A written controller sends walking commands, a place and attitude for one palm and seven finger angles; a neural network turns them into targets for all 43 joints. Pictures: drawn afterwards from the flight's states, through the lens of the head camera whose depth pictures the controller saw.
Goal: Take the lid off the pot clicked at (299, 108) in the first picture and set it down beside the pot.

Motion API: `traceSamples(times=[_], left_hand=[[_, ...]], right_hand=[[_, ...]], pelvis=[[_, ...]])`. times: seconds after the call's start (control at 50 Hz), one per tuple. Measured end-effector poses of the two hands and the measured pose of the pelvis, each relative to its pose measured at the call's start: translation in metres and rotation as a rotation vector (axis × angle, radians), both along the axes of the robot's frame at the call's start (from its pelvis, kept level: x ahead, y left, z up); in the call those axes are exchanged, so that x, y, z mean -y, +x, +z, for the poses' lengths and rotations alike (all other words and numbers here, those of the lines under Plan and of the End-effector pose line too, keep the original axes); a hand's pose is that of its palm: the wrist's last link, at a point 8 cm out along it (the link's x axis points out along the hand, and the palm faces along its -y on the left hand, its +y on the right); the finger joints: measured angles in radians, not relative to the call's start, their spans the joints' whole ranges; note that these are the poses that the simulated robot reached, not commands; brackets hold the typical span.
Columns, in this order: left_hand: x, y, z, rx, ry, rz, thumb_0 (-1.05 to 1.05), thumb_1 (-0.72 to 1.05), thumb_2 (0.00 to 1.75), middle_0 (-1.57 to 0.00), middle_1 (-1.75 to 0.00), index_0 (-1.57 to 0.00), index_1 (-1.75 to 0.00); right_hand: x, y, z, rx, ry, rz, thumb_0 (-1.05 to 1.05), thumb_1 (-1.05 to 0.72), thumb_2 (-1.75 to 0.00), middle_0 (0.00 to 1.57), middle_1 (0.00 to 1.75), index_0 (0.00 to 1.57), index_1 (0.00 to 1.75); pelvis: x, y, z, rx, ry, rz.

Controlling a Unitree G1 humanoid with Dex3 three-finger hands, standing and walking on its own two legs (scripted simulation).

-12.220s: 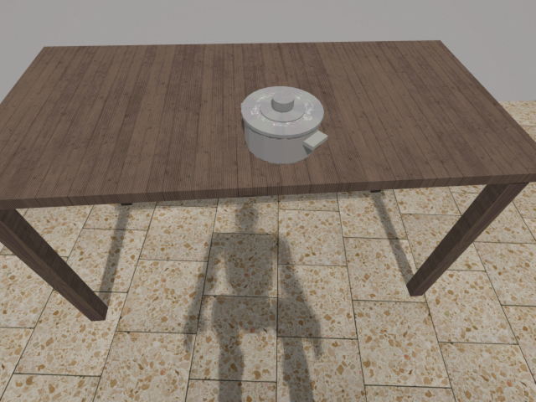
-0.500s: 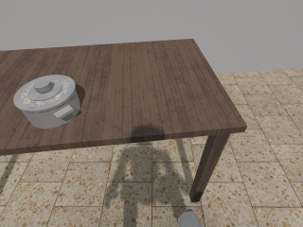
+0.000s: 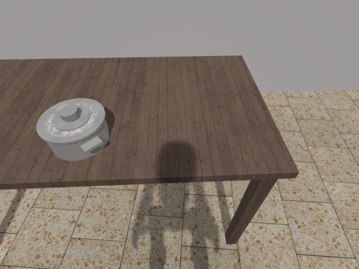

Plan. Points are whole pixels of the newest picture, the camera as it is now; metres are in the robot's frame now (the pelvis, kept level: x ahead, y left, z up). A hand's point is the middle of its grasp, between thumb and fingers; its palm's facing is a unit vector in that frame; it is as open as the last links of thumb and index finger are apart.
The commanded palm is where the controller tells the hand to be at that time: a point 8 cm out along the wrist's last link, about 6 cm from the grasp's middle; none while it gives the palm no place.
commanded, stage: look again from close up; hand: left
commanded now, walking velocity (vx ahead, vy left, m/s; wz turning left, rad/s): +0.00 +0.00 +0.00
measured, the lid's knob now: (69, 112) +0.48 +0.34 +0.07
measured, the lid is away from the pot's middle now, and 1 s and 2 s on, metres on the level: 0.00 0.00 0.00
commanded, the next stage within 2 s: shuffle to correct the standing spot in 0.52 s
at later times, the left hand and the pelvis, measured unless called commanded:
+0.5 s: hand out of the picture -0.01 +0.15 -0.17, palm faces +0.06 -0.98 -0.17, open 7.4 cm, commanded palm none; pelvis +0.01 -0.01 +0.00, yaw +1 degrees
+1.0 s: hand out of the picture -0.04 +0.20 -0.19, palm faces +0.20 -0.95 -0.22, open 7.4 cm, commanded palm none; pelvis -0.01 +0.01 -0.01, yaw +6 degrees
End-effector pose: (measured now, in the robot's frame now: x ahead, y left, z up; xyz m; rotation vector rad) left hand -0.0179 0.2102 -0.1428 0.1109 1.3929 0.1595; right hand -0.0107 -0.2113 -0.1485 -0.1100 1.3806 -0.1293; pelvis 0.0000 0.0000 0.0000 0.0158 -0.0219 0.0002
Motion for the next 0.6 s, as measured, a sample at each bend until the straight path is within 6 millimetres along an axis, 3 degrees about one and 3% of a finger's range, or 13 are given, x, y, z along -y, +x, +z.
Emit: traceSamples(times=[0.26, 0.6], left_hand=[[-0.001, -0.002, 0.004, -0.008, 0.012, 0.013, 0.00, 0.91, 0.90, -0.20, -0.30, -0.20, -0.30], [0.022, -0.005, 0.003, -0.012, -0.007, 0.021, 0.00, 0.91, 0.90, -0.20, -0.30, -0.20, -0.30]], right_hand=[[-0.019, -0.008, -0.002, -0.043, 0.049, -0.010, 0.01, -0.90, -0.90, 0.20, 0.30, 0.20, 0.30], [-0.006, -0.020, -0.003, -0.080, 0.045, -0.018, 0.01, -0.91, -0.90, 0.20, 0.30, 0.20, 0.30]], pelvis=[[0.000, 0.008, 0.004, 0.000, 0.000, 0.012], [0.012, 0.009, 0.003, -0.001, 0.002, 0.014]])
